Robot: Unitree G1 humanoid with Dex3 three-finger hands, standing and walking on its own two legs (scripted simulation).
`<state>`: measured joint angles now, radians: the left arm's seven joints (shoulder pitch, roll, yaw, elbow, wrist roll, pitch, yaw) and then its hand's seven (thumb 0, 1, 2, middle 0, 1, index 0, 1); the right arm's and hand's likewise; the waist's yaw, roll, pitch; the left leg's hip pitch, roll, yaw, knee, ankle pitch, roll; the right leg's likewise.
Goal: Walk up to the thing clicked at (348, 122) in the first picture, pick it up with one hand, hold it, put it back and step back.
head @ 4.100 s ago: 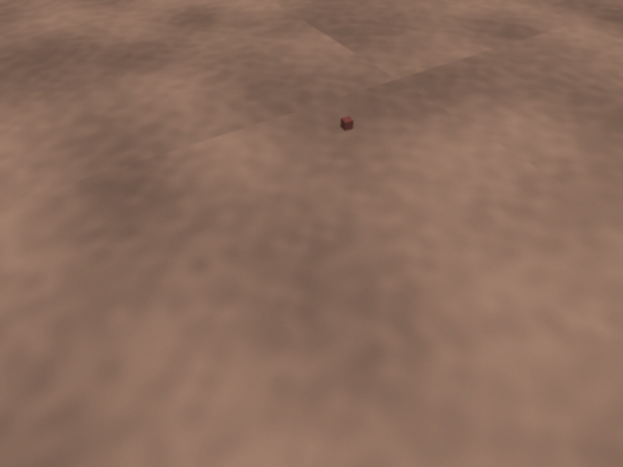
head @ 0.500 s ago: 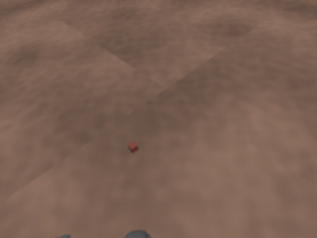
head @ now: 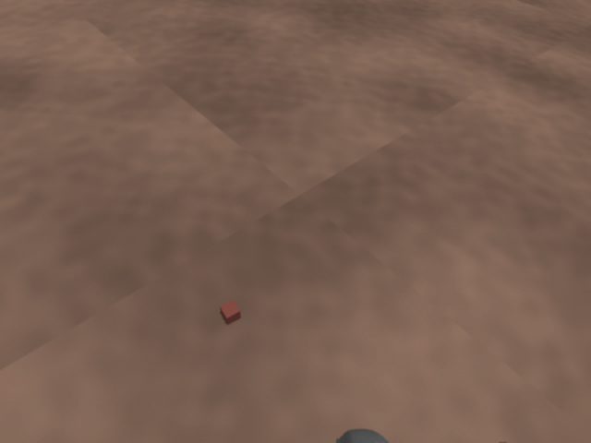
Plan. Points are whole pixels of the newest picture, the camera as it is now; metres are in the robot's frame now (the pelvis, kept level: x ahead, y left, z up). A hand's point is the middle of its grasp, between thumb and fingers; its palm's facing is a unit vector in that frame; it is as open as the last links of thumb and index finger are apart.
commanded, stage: walk up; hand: left
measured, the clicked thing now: (230, 312) +0.67 +0.19 -0.74
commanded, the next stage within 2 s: none
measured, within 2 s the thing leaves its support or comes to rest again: neither
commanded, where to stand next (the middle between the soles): +0.30 -0.03 m, yaw -2 degrees
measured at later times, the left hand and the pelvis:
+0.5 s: hand (157, 364) +0.27 +0.23 -0.12, palm faces -0.07 -0.91 -0.40, open 7.4 cm; pelvis +0.16 -0.03 +0.00, yaw -3 degrees
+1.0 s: hand (146, 362) +0.29 +0.27 -0.18, palm faces -0.10 -0.94 -0.32, open 7.4 cm; pelvis +0.22 +0.01 -0.01, yaw -4 degrees
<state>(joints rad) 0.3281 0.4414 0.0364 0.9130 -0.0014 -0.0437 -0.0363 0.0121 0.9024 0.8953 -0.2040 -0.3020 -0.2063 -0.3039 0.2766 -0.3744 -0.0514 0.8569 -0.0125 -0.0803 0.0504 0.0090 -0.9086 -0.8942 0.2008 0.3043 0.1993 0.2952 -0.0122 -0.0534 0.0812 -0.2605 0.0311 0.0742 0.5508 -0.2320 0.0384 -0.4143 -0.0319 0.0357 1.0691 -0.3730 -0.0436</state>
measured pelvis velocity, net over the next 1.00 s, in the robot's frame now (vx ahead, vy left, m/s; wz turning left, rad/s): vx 0.22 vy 0.01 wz -0.08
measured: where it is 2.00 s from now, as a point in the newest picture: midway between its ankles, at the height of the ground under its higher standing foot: (286, 442)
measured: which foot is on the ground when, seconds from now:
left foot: down 0.00-0.38, up 0.40-0.74, down 0.76-1.00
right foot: up 0.00-0.32, down 0.34-1.00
